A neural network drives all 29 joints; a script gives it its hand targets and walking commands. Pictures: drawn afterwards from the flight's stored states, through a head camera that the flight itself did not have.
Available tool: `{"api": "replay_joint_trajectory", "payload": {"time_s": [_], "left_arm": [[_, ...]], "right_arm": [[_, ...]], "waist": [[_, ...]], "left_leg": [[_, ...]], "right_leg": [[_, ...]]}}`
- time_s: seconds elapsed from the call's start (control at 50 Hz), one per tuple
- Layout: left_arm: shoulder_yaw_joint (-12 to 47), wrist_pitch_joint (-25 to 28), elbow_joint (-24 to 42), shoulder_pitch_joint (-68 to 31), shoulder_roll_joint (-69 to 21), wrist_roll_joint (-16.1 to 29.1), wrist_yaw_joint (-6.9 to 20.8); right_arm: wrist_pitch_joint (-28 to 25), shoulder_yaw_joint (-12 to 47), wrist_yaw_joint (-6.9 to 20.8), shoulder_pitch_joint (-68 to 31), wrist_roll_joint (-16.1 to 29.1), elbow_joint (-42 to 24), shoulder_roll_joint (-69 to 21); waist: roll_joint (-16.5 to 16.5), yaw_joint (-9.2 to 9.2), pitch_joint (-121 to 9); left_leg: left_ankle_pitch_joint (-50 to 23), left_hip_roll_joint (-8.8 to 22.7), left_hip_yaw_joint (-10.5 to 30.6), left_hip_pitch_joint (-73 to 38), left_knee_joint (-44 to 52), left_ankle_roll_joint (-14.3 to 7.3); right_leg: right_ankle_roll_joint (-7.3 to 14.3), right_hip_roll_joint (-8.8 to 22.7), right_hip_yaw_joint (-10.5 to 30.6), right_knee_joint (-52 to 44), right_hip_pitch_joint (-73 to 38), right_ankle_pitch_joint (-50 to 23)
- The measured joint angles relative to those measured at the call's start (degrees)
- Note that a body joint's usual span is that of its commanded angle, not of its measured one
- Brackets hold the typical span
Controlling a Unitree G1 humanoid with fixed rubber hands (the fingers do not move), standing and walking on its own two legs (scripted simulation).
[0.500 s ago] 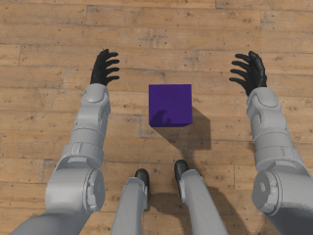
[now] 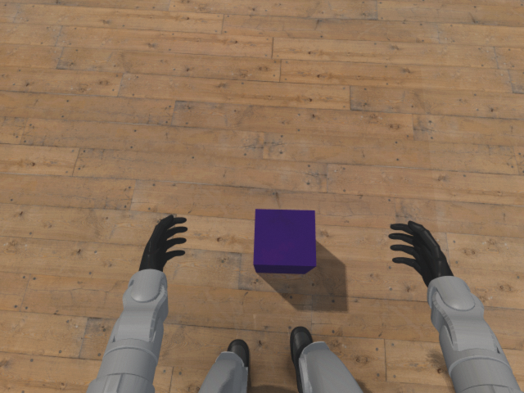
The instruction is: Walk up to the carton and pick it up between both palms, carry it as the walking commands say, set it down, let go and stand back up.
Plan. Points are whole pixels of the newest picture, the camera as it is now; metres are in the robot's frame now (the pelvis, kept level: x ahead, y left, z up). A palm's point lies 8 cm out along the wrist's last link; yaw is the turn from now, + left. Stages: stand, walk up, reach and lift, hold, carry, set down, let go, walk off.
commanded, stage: let go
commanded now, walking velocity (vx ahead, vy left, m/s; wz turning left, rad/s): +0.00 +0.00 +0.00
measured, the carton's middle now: (282, 244) +0.42 -0.05 -0.60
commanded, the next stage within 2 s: stand in 0.86 s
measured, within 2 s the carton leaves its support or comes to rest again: neither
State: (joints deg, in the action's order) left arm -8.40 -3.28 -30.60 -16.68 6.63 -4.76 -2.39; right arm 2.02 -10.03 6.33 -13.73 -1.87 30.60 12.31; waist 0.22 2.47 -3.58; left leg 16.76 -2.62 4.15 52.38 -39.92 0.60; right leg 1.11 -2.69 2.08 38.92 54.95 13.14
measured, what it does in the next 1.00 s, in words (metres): stands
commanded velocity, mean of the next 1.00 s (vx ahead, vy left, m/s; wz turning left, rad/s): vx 0.00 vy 0.00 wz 0.00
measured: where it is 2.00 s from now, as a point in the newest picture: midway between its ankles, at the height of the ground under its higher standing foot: (270, 380)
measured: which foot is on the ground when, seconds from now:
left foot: down 0.00-1.00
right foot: down 0.00-1.00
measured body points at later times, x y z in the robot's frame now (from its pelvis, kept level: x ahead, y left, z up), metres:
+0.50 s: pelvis +0.04 +0.02 +0.04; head +0.06 +0.02 +0.49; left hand +0.21 +0.25 -0.04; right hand +0.20 -0.22 -0.04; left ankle +0.00 +0.12 -0.70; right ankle +0.03 -0.10 -0.70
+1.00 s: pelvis +0.03 +0.01 +0.03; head +0.02 +0.00 +0.48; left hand +0.19 +0.27 -0.05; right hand +0.19 -0.26 -0.05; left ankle +0.00 +0.12 -0.70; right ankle +0.03 -0.10 -0.70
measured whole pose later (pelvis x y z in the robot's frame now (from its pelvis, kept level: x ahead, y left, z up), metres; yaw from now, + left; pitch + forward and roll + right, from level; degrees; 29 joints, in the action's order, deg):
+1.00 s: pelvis +0.03 +0.01 +0.03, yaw -1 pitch -3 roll +0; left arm -3.4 -1.5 -36.9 12.2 14.2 -1.3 -1.2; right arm 2.8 -3.7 -0.1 11.7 -0.8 33.2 15.3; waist -1.4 0.4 0.7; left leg 20.1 -1.9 3.9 7.6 -30.2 -0.6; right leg 1.0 -2.9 2.8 30.0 10.6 16.9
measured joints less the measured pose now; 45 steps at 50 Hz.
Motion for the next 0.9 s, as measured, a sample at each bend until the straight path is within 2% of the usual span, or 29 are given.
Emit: {"api": "replay_joint_trajectory", "payload": {"time_s": [0.1, 0.22, 0.42, 0.68, 0.86, 0.9], "left_arm": [[1.44, 2.11, -1.49, 7.47, 1.15, 1.20, 1.79], [3.91, 3.36, 0.32, 17.88, 2.66, 2.55, 3.41], [6.00, 0.60, 4.40, 29.21, 4.93, 4.18, 5.34], [6.91, -3.23, 6.12, 29.56, 5.55, 4.76, 5.91], [7.28, -2.31, 4.82, 29.59, 5.36, 4.23, 4.38], [7.12, -0.91, 1.40, 29.07, 5.58, 3.95, 3.28]], "right_arm": [[-1.56, 2.70, -0.78, 8.48, 0.72, -0.02, -0.49], [-2.12, 5.21, -1.94, 18.35, 1.69, -2.13, -1.12], [1.00, 7.39, -1.96, 27.08, 2.44, -4.91, 0.28], [5.38, 7.73, -2.22, 26.16, 0.89, -6.34, 0.14], [9.43, 8.76, -4.38, 26.38, 1.22, -6.36, 0.38], [7.08, 8.41, -5.16, 25.85, 1.47, -3.80, 0.93]], "waist": [[0.44, -0.48, 0.50], [0.54, -1.22, 2.83], [0.01, -1.76, 5.92], [-0.85, -2.56, 8.43], [-0.21, -2.99, 7.95], [-0.58, -2.70, 6.48]], "left_leg": [[-0.15, 0.15, -0.24, -10.35, 3.93, -0.40], [-0.10, 0.16, -0.78, -24.08, 8.69, -1.09], [-0.22, 0.02, -0.85, -42.84, 15.36, -2.07], [1.09, -0.04, -0.48, -48.51, 14.64, -2.16], [2.11, 0.33, -0.95, -48.67, 12.86, -1.67], [2.64, 0.49, -0.78, -47.14, 11.48, -1.50]], "right_leg": [[-0.16, 0.04, 0.43, -3.70, -10.20, -0.07], [-0.52, 0.25, 1.22, -7.92, -23.57, 0.19], [-0.99, 0.74, 1.64, -14.19, -42.17, 0.41], [-0.96, 0.79, 1.25, -13.49, -47.96, 1.88], [-0.41, 0.25, 1.58, -10.60, -47.40, 3.18], [-0.36, 0.04, 1.34, -9.77, -46.18, 3.48]]}}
